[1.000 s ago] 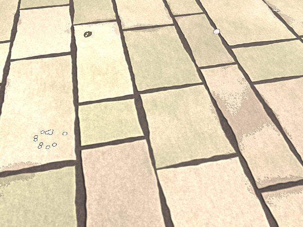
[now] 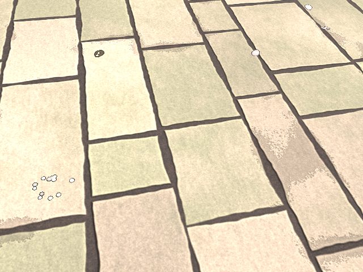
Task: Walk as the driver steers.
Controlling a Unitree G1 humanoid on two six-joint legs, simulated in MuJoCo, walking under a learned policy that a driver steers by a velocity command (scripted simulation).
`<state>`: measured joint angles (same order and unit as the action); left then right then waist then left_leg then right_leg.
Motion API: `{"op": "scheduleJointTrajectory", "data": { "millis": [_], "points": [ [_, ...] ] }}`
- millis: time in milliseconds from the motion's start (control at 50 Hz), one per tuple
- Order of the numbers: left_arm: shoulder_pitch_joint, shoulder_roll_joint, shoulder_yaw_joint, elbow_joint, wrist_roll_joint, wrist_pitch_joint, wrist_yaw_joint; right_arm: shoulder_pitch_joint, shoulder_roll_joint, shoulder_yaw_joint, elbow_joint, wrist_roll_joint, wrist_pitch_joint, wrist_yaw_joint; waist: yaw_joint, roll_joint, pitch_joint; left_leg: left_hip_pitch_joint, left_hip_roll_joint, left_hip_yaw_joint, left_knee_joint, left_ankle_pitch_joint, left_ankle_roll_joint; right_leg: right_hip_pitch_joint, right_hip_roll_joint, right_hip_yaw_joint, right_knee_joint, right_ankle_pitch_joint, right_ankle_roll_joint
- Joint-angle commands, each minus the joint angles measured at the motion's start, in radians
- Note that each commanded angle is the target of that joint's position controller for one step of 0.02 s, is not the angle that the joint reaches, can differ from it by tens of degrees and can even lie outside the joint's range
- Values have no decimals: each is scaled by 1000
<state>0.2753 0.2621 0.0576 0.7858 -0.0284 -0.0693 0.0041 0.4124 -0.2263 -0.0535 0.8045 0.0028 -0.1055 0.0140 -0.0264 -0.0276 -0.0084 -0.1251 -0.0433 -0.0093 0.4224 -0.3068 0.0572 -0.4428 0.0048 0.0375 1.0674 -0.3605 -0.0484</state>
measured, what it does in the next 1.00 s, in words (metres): walks ahead, turning left: right foot, then left foot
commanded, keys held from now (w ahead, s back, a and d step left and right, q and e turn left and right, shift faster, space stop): w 0.36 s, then w+q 0.64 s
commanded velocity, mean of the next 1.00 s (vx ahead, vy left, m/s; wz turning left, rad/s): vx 0.47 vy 0.00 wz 0.25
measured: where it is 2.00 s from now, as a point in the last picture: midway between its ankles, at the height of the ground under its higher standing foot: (146, 189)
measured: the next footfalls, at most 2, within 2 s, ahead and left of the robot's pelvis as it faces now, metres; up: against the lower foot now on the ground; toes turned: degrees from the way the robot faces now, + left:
right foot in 0.32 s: +0.34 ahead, -0.14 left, +0.00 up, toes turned +0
left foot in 0.88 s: +0.61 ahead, +0.13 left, +0.00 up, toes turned +16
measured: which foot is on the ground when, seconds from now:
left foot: down 0.00-0.34, up 0.36-0.86, down 0.88-1.00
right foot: up 0.00-0.30, down 0.32-0.90, up 0.92-1.00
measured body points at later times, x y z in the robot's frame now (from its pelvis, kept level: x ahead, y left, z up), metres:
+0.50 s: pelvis +0.25 -0.06 +0.00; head +0.27 -0.06 +0.45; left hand +0.36 +0.21 -0.11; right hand +0.33 -0.33 -0.13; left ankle +0.22 +0.09 -0.65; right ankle +0.30 -0.14 -0.74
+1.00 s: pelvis +0.53 +0.03 -0.01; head +0.56 +0.06 +0.44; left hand +0.53 +0.33 -0.14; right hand +0.75 -0.18 -0.11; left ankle +0.57 +0.12 -0.74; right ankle +0.45 -0.15 -0.64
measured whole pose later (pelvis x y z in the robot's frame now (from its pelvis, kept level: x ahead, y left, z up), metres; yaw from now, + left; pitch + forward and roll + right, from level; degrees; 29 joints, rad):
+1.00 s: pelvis +0.53 +0.03 -0.01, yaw +18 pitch +2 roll -1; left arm 0.23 0.30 0.04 0.82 -0.01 -0.11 -0.01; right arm 0.21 -0.29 -0.06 0.66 0.01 -0.05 0.03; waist 0.01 0.00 0.06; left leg -0.41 -0.07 0.01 0.54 -0.17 0.09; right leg -0.37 -0.05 0.02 1.21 -0.40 -0.01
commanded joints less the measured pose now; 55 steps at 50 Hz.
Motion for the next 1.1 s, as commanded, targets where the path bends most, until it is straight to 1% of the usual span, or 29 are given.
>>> {"op": "scheduleJointTrajectory", "data": {
  "millis": [20,120,180,260,280,300,320,340,360,380,400,420,460,500,540,660,760,820,840,860,880,900,920,940,960,980,1020,1060,1100],
  "points": [
    [-125,47,12,-97,10,-24,-19,46,-88,-10,-34,-1,8,-2,-22,119,74,205,256,-277,-252,289,143,-357,-88,-1,-19,124,6],
    [-293,-2,-13,-154,13,-29,-37,81,-144,-15,-11,2,27,-26,-57,110,102,96,203,-128,-292,384,128,-250,-53,-63,-355,338,53],
    [-360,24,-12,-180,3,-32,-47,103,-172,-19,9,11,24,-30,-62,130,130,57,234,-125,-315,333,134,-153,-31,-62,-472,415,48],
    [-353,80,4,-194,3,-40,-56,80,-190,-27,25,18,32,-30,-9,134,105,179,285,-114,-218,577,100,-97,-14,-50,-544,344,-15],
    [-302,102,15,-183,6,-39,-52,72,-204,-32,25,14,37,-31,23,150,53,200,280,-101,-136,760,88,-12,14,-71,-544,312,-35],
    [-172,136,34,-147,6,-35,-44,58,-204,-31,22,10,46,-31,94,152,-35,182,249,-70,24,915,68,161,43,-95,-557,309,-66],
    [5,176,52,-101,8,-31,-32,46,-194,-23,9,2,50,-34,173,139,-150,36,211,-51,245,857,37,438,-13,-39,-535,322,-107],
    [163,276,73,-77,37,-26,-23,142,-86,10,-19,-10,40,-28,158,-86,-339,-332,76,-9,657,376,-23,854,-295,370,-536,219,-245],
    [192,223,57,-50,24,-25,-31,191,-58,24,9,9,19,-21,142,-236,-454,-503,-26,-123,875,-249,-36,924,-409,754,-736,8,-323],
    [107,156,37,-53,16,-22,-28,80,-162,-6,-14,45,6,-15,142,-152,-248,-613,41,-150,947,-211,-22,763,-373,646,-786,-101,-261],
    [27,126,28,-64,16,-21,-24,-20,-181,-10,-43,55,1,-15,118,-79,-113,-617,93,-113,916,-116,-11,589,-341,480,-809,-58,-219],
    [-39,104,19,-63,24,-25,-26,-63,-166,-10,-49,42,3,-19,77,-10,-34,-575,134,-93,854,-44,-14,431,-299,369,-848,46,-193],
    [-101,71,13,-55,41,-43,-32,-14,-135,-15,-25,27,32,-25,10,-58,-7,-456,181,-105,786,34,-21,271,-236,218,-912,148,-165],
    [-99,78,19,-28,39,-61,-35,4,-103,-11,-16,27,57,-28,-7,-51,17,-444,187,-105,768,61,-36,200,-232,130,-956,216,-177],
    [-87,102,25,-3,42,-69,-30,-50,-112,-15,-39,21,65,-35,-5,-32,53,-514,188,-128,713,135,-50,193,-235,66,-982,269,-181],
    [-36,144,26,34,37,-58,-8,-236,-91,-4,-97,14,42,-5,61,5,80,-543,161,-57,366,433,-50,294,-206,-111,-983,396,-136],
    [61,177,33,78,20,-16,-3,-386,-79,9,-189,18,41,32,120,19,119,-645,150,-1,222,339,-18,522,-275,-148,-910,471,-122],
    [40,210,41,70,14,12,5,-366,-109,-4,-225,20,45,50,77,-25,69,-544,89,76,197,182,28,583,-288,-192,-767,829,-88],
    [30,224,46,62,14,19,10,-306,-135,-18,-220,20,48,50,38,-50,17,-443,47,107,203,132,49,583,-282,-210,-661,1007,-75],
    [15,227,46,55,15,28,17,-175,-177,-43,-194,22,50,45,-38,-49,-56,-266,-1,125,168,141,79,539,-257,-236,-479,1095,-53],
    [11,213,37,39,18,27,23,-2,-246,-79,-153,24,56,28,-125,-1,-150,29,7,50,120,188,125,362,-215,-246,-223,959,-13],
    [104,84,-6,-14,48,0,8,53,-377,-110,-146,24,60,11,-63,248,-260,442,280,-450,99,104,295,-106,-60,-232,172,228,53],
    [62,101,-13,-23,40,-46,-11,68,-327,-89,-177,18,50,12,-77,211,-409,565,399,-850,-82,31,385,-283,53,6,337,-225,56],
    [-58,171,9,-57,-5,-69,-24,49,-263,-67,-169,3,43,15,-108,141,-297,503,363,-705,-111,57,314,-378,-10,71,354,-148,30],
    [-95,158,2,-77,-9,-81,-24,-14,-237,-60,-174,6,38,14,-71,87,-179,351,323,-559,-112,137,277,-377,-53,55,275,-57,17],
    [-96,151,3,-69,12,-81,-16,-88,-210,-52,-188,10,39,13,-24,21,-103,198,278,-448,-123,240,247,-324,-90,45,182,-2,23],
    [-61,157,14,-65,31,-55,-12,-161,-176,-39,-219,-3,38,9,39,59,-61,20,222,-358,-172,360,234,-197,-122,46,91,58,46],
    [-29,128,10,-54,39,-32,-12,-166,-181,-38,-214,2,31,1,57,66,-55,-52,206,-282,-197,453,241,-165,-122,19,28,105,83],
    [-82,106,2,-70,42,-23,-8,-137,-194,-40,-193,3,28,-11,41,75,-24,-85,187,-221,-216,489,230,-183,-119,4,-88,199,112]
  ]
}}
Velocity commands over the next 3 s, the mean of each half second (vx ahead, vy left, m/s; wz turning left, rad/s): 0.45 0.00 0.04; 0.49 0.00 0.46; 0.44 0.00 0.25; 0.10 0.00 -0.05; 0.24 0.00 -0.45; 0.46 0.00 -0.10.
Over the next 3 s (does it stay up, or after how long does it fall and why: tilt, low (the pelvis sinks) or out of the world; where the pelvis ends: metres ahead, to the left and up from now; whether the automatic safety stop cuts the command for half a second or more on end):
stays up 1.25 0.16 0.01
